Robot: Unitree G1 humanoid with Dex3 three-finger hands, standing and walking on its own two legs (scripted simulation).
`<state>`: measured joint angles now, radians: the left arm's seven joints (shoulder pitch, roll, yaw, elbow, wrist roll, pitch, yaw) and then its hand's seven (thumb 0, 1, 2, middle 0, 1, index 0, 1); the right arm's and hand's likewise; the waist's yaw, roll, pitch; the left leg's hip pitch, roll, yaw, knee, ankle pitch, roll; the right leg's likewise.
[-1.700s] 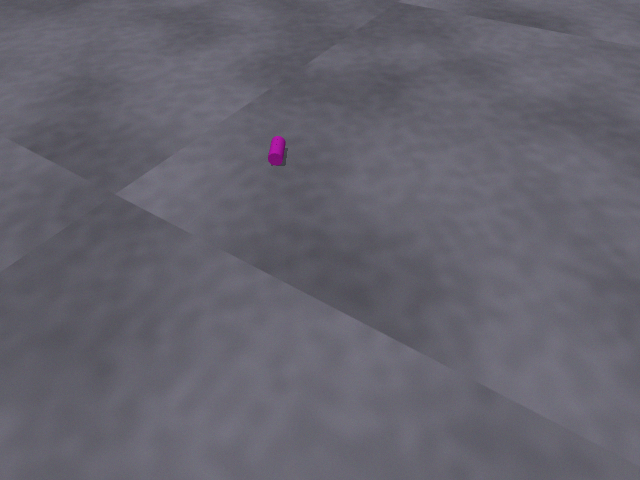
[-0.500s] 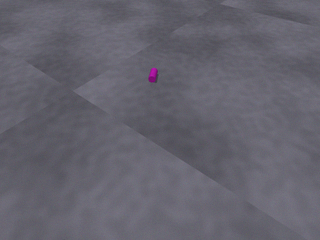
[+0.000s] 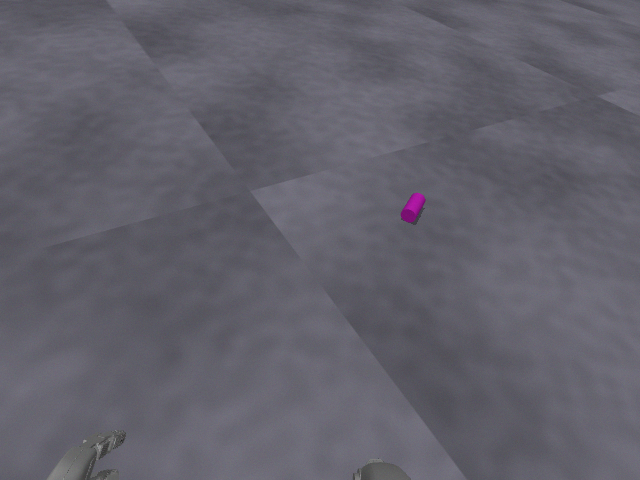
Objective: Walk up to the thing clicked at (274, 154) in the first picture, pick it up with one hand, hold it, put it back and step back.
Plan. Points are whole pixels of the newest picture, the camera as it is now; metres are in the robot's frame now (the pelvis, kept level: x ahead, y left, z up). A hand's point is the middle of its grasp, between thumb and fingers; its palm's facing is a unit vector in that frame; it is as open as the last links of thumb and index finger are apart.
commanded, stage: walk up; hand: left
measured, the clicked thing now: (414, 205) +1.56 -0.56 -0.74
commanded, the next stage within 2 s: none
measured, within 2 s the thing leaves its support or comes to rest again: neither
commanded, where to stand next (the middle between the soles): +1.54 -0.97 m, yaw +61 degrees
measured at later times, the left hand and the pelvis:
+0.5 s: hand (236, 468) +0.18 +0.11 -0.12, palm faces +0.37 -0.83 -0.42, open 7.4 cm; pelvis +0.29 -0.17 +0.00, yaw +20 degrees
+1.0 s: hand (318, 274) +0.56 +0.00 -0.15, palm faces +0.45 -0.81 -0.37, open 7.4 cm; pelvis +0.58 -0.33 -0.05, yaw +33 degrees
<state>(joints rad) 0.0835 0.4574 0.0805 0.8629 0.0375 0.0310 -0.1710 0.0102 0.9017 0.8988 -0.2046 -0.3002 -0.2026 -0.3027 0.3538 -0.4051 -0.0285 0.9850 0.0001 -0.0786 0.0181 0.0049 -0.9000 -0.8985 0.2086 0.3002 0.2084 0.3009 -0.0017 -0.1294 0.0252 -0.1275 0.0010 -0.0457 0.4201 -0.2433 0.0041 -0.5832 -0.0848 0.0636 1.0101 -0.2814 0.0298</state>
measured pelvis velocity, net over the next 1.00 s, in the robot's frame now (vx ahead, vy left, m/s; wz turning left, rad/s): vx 0.58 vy -0.33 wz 0.58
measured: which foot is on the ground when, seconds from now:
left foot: down 0.00-0.22, up 0.24-0.58, down 0.60-0.98, up 1.00-1.00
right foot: up 0.00-0.18, down 0.20-0.62, up 0.64-0.94, down 0.96-1.00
